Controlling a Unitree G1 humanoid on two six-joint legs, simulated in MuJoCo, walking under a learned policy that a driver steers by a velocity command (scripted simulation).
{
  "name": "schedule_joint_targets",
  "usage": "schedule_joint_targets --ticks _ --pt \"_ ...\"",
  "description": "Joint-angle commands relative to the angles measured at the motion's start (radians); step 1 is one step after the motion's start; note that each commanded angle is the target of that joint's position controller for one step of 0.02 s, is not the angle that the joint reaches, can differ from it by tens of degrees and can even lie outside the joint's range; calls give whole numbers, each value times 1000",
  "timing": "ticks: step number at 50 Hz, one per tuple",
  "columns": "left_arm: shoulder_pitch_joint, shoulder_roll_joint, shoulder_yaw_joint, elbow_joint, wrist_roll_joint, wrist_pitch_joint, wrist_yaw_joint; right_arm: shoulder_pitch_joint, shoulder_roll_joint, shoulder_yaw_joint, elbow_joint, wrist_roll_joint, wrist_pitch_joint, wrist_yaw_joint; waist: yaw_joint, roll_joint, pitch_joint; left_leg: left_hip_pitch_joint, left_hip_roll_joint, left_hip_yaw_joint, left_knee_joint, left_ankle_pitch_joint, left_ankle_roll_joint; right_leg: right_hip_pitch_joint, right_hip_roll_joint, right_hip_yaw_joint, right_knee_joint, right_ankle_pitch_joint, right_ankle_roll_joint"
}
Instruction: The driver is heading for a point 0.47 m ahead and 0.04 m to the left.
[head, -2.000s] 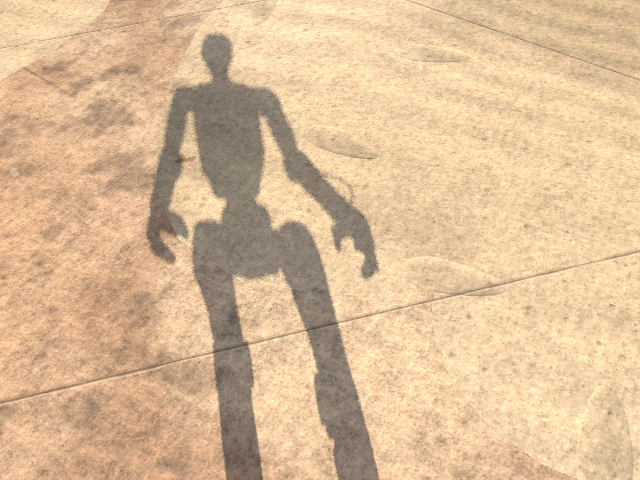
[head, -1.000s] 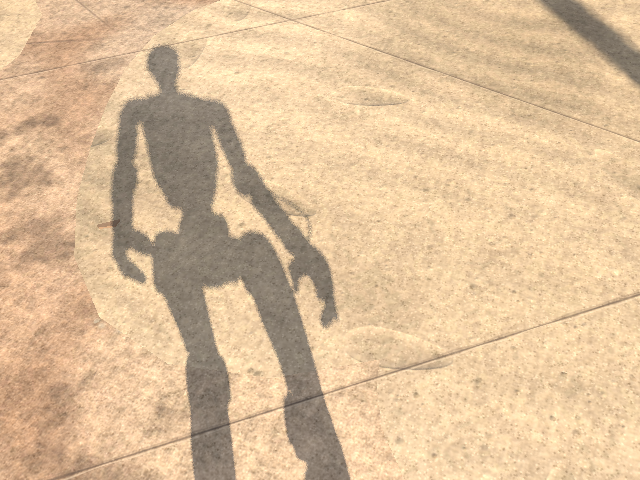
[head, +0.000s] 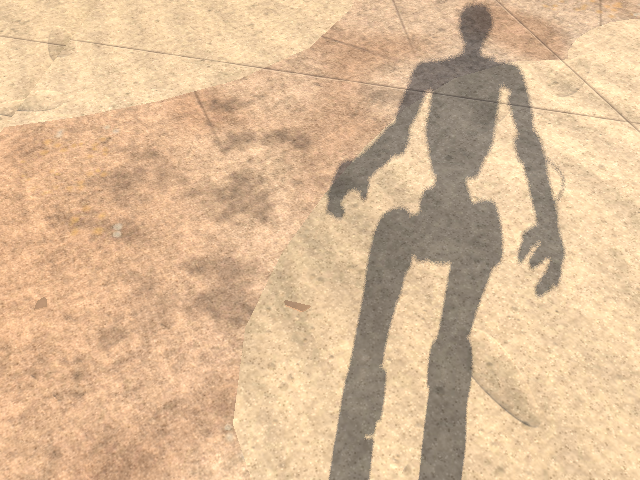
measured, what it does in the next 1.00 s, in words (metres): walks ahead, turning left: left foot, then right foot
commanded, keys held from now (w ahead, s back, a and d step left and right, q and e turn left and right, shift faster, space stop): w+q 0.38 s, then w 0.06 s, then no key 0.56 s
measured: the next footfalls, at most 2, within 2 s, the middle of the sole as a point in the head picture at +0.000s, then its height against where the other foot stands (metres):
left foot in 0.42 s outside the picture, level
right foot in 0.92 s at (309, 449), level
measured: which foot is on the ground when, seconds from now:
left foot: up 0.00-0.40, down 0.42-1.00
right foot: down 0.00-0.42, up 0.44-0.90, down 0.92-1.00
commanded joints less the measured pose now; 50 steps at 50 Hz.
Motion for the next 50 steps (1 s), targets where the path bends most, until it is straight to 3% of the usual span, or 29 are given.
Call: schedule_joint_targets --ticks 1,4,6,12,17,19,20,21,22,23,24,25,26,28,29,31,36,39,43,45,46,47,48,49,50 --pt "124 87 29 -8 -6 -11 6 1 -68 -11 -72 -22 8 22 61 -114 -48 -295 128 5 73 78 -21 269 -290 336 -341 -62 -106" --pt "172 97 34 27 -21 -42 -6 -35 -44 -4 -93 -23 32 42 53 -128 -49 -312 141 25 59 121 -29 260 -278 199 -367 153 -113" --pt "188 103 40 40 -25 -50 -10 -102 -35 1 -120 -24 37 52 57 -119 -36 -378 156 32 33 177 -38 281 -283 133 -393 195 -123" --pt "235 112 45 77 -22 -45 -10 -306 3 25 -191 -19 28 74 94 -110 9 -381 164 113 -273 380 -47 308 -243 -62 -404 276 -100" --pt "306 154 55 115 -21 -24 4 -410 -6 29 -237 -30 29 82 119 -109 31 -317 133 202 -458 277 9 429 -286 -133 -338 430 -77" --pt "317 184 60 127 -19 -8 11 -367 -21 20 -230 -37 29 71 91 -128 -12 -217 69 241 -494 164 49 477 -292 -174 -191 747 -64" --pt "327 194 60 133 -19 1 12 -286 -34 12 -208 -41 23 64 56 -127 -65 -111 28 241 -525 127 75 474 -293 -184 -53 857 -63" --pt "321 192 55 130 -23 8 12 -120 -54 -4 -153 -48 13 52 -19 -91 -155 106 -4 227 -604 171 105 392 -273 -208 158 804 -46" --pt "327 149 40 97 -20 7 8 44 -127 -29 -111 -57 8 33 -78 18 -278 383 172 -7 -639 56 153 173 -247 -210 448 449 -20" --pt "365 44 18 24 -31 4 -14 2 -232 -48 -134 -35 11 18 3 247 -362 637 487 -541 -725 206 290 -242 -53 -155 788 -412 43" --pt "239 142 40 25 -22 6 -6 42 -198 -44 -137 -7 18 4 -63 45 -346 590 484 -536 -770 493 281 -301 -53 14 843 -333 43" --pt "198 114 32 14 -46 -1 -6 -18 -157 -32 -116 -2 12 -7 -22 30 -225 481 451 -319 -741 813 265 -301 -96 35 812 -231 37" --pt "215 93 22 33 -46 -5 -3 -55 -98 -15 -104 3 3 -8 22 -4 -151 359 397 -203 -741 981 223 -245 -118 39 724 -207 35" --pt "277 89 23 69 -18 27 -4 -140 -41 9 -105 11 -8 -8 96 6 -108 200 320 -75 -787 1007 158 -117 -132 46 621 -191 44" --pt "296 87 26 81 -12 43 -7 -145 -34 14 -100 11 -15 -5 109 8 -114 163 303 -46 -800 1047 147 -71 -120 39 595 -177 49" --pt "311 66 26 90 -13 58 -14 -133 -57 11 -79 9 -24 -3 127 17 -119 138 280 3 -818 1110 148 -54 -97 24 544 -126 58" --pt "206 47 21 85 -13 68 -9 -90 -42 25 -28 3 -20 -10 93 49 -89 159 244 61 -824 1060 104 -80 -84 14 349 3 57" --pt "143 41 16 80 -18 68 1 -51 -38 30 6 -1 -15 -18 62 56 -80 203 260 53 -808 1052 101 -65 -72 12 234 29 45" --pt "139 39 13 99 -20 59 19 -45 -29 36 44 -7 -6 -27 54 57 -57 227 283 20 -746 1046 109 10 -42 10 98 -39 11" --pt "183 28 10 125 -20 49 28 -66 -23 40 59 3 -2 -33 82 37 -49 216 274 3 -685 982 87 110 -34 10 -67 10 -14" --pt "229 37 10 143 -16 35 33 -71 -21 42 63 9 -5 -36 106 -2 -69 168 249 3 -648 876 48 244 -76 55 -178 237 -25" --pt "275 111 24 157 -12 23 38 -20 -8 46 59 5 -11 -38 77 -82 -128 105 191 21 -596 628 12 389 -197 163 -133 616 -50" --pt "247 122 24 163 -30 30 36 97 28 49 107 16 4 -38 35 -191 -172 78 100 60 -557 214 -14 411 -312 264 -94 844 -184" --pt "217 69 9 158 -36 38 29 70 9 46 128 8 23 -46 57 -192 -165 98 70 75 -555 -10 -17 348 -348 320 -139 776 -225" --pt "173 52 -1 155 -28 42 23 39 9 44 132 3 34 -46 47 -179 -118 120 67 68 -584 -33 -15 272 -326 309 -176 647 -211"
